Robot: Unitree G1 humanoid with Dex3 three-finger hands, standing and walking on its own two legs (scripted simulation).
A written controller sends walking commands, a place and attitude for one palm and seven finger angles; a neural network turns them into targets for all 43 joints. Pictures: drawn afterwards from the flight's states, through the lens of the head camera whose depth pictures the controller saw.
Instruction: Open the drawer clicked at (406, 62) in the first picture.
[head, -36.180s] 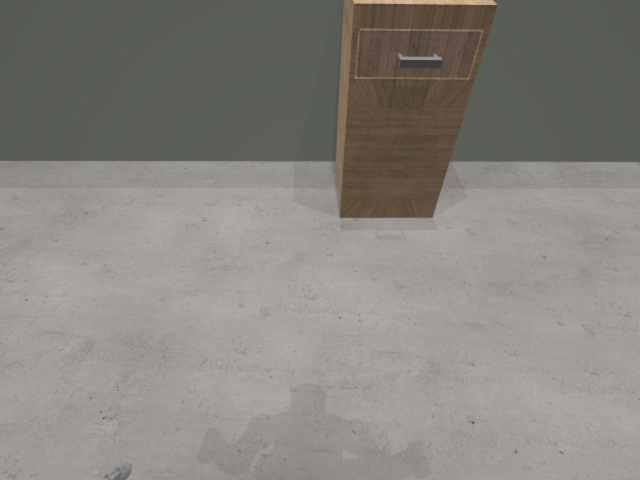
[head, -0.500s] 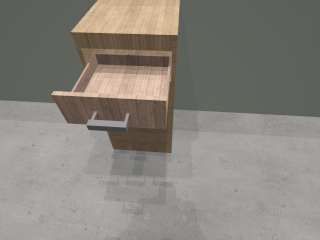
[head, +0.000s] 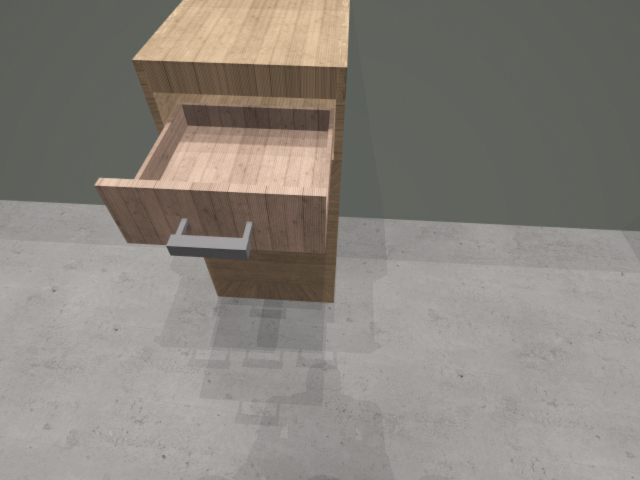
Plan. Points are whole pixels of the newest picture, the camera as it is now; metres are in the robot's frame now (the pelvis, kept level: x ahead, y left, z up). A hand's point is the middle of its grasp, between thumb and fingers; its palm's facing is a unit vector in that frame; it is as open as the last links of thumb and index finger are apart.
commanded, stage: look to check the result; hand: left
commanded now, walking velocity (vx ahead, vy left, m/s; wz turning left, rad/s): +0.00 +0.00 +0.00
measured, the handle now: (212, 236) +0.50 +0.22 -0.03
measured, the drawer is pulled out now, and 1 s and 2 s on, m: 0.30 0.30 0.30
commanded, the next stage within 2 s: stand and wait in 0.54 s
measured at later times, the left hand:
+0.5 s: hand out of the picture +0.00 +0.15 -0.18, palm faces +0.06 -0.98 -0.17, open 7.4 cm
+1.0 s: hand out of the picture +0.02 +0.15 -0.17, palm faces +0.06 -0.98 -0.18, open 7.4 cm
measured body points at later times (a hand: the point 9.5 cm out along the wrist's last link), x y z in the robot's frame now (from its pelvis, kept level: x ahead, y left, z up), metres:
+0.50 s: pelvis +0.01 -0.01 +0.00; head +0.03 -0.01 +0.45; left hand +0.00 +0.20 -0.16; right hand -0.02 -0.21 -0.17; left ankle +0.01 +0.12 -0.74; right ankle +0.04 -0.11 -0.74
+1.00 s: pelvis +0.03 -0.01 +0.00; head +0.05 -0.02 +0.45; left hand +0.02 +0.20 -0.16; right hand +0.00 -0.21 -0.16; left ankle +0.01 +0.12 -0.74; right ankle +0.04 -0.11 -0.74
